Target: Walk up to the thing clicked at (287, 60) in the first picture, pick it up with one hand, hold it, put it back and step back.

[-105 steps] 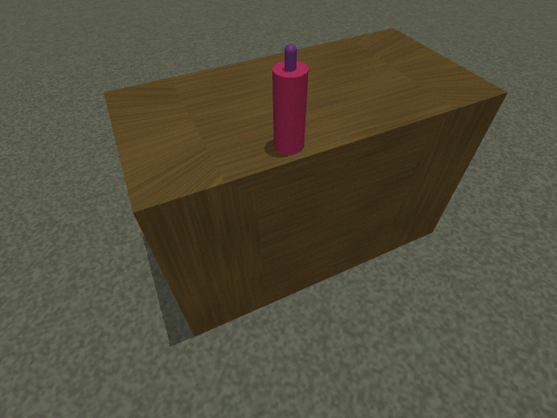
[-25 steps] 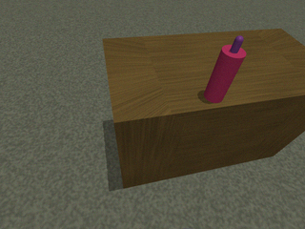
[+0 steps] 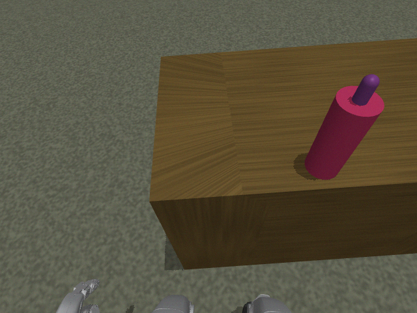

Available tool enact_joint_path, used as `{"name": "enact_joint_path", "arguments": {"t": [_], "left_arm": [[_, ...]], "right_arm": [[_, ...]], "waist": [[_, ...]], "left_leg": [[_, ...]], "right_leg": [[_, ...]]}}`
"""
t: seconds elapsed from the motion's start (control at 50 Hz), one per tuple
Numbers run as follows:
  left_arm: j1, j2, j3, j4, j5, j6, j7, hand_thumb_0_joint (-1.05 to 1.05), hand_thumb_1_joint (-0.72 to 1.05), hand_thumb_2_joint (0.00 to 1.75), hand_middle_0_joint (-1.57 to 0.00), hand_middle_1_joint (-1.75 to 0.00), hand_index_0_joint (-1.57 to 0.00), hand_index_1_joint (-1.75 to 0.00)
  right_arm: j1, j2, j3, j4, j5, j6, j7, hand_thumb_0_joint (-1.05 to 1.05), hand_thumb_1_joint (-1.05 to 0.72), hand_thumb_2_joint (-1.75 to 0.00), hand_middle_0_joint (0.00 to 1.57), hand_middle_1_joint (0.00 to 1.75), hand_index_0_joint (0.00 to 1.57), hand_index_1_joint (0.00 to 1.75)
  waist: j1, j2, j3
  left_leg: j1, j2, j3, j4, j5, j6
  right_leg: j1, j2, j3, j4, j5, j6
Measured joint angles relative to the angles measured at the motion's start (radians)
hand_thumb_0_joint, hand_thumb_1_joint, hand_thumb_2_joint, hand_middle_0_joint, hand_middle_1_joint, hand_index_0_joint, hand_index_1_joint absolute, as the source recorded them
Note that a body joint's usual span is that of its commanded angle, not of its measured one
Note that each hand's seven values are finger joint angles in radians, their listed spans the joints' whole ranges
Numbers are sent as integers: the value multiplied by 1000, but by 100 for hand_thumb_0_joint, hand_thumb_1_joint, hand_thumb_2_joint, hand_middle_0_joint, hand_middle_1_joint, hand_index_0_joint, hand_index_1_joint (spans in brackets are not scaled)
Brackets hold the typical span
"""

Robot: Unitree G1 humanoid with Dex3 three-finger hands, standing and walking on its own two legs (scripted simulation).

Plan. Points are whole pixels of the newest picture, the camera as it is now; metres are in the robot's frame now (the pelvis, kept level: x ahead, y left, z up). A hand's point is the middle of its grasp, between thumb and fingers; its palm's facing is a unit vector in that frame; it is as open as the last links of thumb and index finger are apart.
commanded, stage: walk up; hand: right
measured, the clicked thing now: (342, 130) +0.44 -0.24 +0.07
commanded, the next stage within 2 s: none
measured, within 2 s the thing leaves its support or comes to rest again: neither
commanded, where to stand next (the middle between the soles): +0.05 -0.01 m, yaw +4 degrees
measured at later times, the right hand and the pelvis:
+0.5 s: hand out of the picture +0.13 -0.28 -0.14, palm faces -0.17 +0.90 -0.41, open 7.4 cm; pelvis +0.00 -0.03 -0.01, yaw +6 degrees
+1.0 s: hand out of the picture +0.10 -0.25 -0.13, palm faces -0.13 +0.93 -0.33, open 7.4 cm; pelvis +0.00 -0.01 +0.01, yaw +6 degrees
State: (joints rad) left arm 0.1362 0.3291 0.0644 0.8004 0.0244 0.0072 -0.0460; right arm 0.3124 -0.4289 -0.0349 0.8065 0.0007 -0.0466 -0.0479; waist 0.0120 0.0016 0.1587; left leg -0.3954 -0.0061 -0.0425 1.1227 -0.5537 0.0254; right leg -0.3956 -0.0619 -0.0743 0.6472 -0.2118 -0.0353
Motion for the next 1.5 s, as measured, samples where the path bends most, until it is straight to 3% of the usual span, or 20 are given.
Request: {"name": "enact_joint_path", "arguments": {"t": [0.08, 0.18, 0.24, 0.28, 0.34, 0.38, 0.42, 0.46, 0.5, 0.54, 0.58, 0.64, 0.8, 1.14, 1.5], "left_arm": [[21, -10, -18, 9, 5, 1, 9, 1, 91, 90, -21, -30, -20, -30], [36, 26, -18, 28, -2, 5, 19, 1, 90, 90, -21, -30, -20, -31], [34, 54, -17, 45, -15, 17, 26, 1, 90, 90, -21, -30, -20, -31], [30, 67, -14, 66, -21, 27, 31, 1, 90, 90, -21, -30, -20, -30], [38, 59, -14, 96, -30, 41, 34, 1, 91, 90, -21, -30, -20, -30], [43, 62, -12, 110, -33, 43, 31, 1, 91, 90, -21, -30, -20, -30], [50, 68, -9, 118, -35, 38, 33, 1, 91, 90, -21, -30, -20, -30], [60, 74, -9, 129, -33, 25, 36, 1, 91, 90, -21, -30, -20, -30], [63, 65, -9, 152, -28, 5, 47, 1, 91, 90, -20, -30, -20, -30], [71, 47, -21, 168, -14, -15, 54, 1, 91, 90, -20, -30, -20, -30], [93, 48, -32, 174, -6, -27, 54, 1, 91, 90, -21, -30, -20, -30], [97, 45, -44, 190, -7, -31, 53, 1, 91, 90, -21, -30, -20, -30], [79, 50, -56, 215, -6, -40, 54, 1, 90, 90, -21, -30, -20, -30], [18, 60, -67, 276, -19, -40, 58, 1, 91, 90, -21, -30, -20, -30], [-15, 37, -70, 316, -10, -36, 62, 1, 91, 90, -21, -30, -20, -30]], "right_arm": [[-14, -2, 0, 13, -3, 3, 16, 0, -91, -90, 20, 30, 20, 30], [-32, 19, 7, 42, -11, 19, 29, 0, -91, -90, 20, 30, 20, 30], [-41, 30, 5, 52, -20, 21, 33, 0, -90, -90, 20, 30, 20, 30], [-54, 42, 4, 60, -30, 26, 36, 0, -90, -90, 20, 30, 20, 30], [-66, 34, 8, 60, -34, 33, 45, 0, -90, -90, 21, 30, 20, 30], [-76, 35, 10, 61, -35, 35, 40, 0, -90, -90, 21, 30, 20, 30], [-90, 38, 14, 62, -31, 34, 38, 0, -90, -90, 21, 30, 20, 30], [-109, 39, 16, 63, -29, 37, 40, 0, -90, -90, 21, 30, 20, 30], [-138, 33, 15, 67, -26, 46, 44, 0, -90, -90, 21, 30, 20, 30], [-159, 31, 12, 76, -21, 60, 45, 0, -90, -90, 21, 30, 20, 30], [-168, 42, 15, 86, -22, 64, 50, 1, -90, -90, 21, 30, 20, 30], [-176, 39, 9, 100, -19, 52, 62, 0, -90, -90, 21, 30, 20, 30], [-195, 52, 6, 155, -19, 69, 89, 0, -90, -90, 20, 30, 20, 30], [-181, 84, 10, 261, -20, 64, 82, 1, -90, -90, 20, 30, 20, 30], [-246, 73, -4, 287, -14, 71, 82, 0, -90, -90, 20, 30, 20, 30]], "waist": [[16, 10, -29], [23, -4, -40], [16, -29, -40], [17, -62, -33], [1, -32, -44], [-7, -20, -52], [-1, -17, -61], [10, -14, -68], [21, 18, -60], [19, 61, -54], [30, 46, -70], [17, 45, -74], [9, 35, -97], [-11, -8, -110], [-5, 17, -117]], "left_leg": [[-43, 10, 27, -78, 53, -4], [-11, 13, 48, -278, 108, -15], [30, -5, 61, -384, 219, -3], [34, -28, 73, -381, 224, 3], [21, -11, 49, -370, 218, 17], [13, -7, 32, -385, 232, 14], [2, -3, 28, -398, 246, 6], [-11, 3, 30, -397, 250, -3], [-20, 27, 20, -369, 240, -15], [-14, 44, -10, -365, 244, -10], [4, 30, 4, -383, 177, -5], [38, 21, 23, -456, 311, -14], [79, 7, 39, -525, 327, -13], [143, 7, 61, -652, 367, -3], [191, 10, 73, -702, 379, -10]], "right_leg": [[20, 8, -31, -22, -6, -13], [15, 11, -76, 22, -43, -20], [-12, -11, -91, 95, -82, -13], [-22, -34, -75, 128, -100, -7], [-38, 21, -23, 224, -282, 3], [-34, 41, 18, 282, -321, 3], [-8, 42, 46, 273, -310, 2], [55, 33, 56, 162, -277, 5], [118, 49, 47, 34, -173, 34], [147, 72, 24, 0, -148, 47], [142, 55, 39, 5, -150, 46], [153, 28, 34, 9, -155, 56], [186, 13, 46, -55, -115, 66], [257, 12, 65, -218, -45, 83], [293, 14, 75, -255, -34, 81]]}}
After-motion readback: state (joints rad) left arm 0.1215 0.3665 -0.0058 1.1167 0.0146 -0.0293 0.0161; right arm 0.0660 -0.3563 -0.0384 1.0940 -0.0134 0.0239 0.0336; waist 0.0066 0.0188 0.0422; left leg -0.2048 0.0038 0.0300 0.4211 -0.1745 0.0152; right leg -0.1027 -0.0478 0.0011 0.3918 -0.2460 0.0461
